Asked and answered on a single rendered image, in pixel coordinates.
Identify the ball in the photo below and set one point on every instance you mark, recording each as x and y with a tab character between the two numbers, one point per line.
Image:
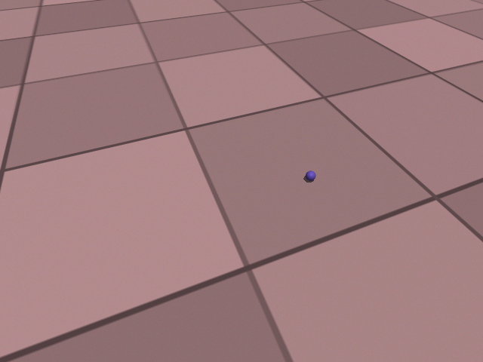
310	175

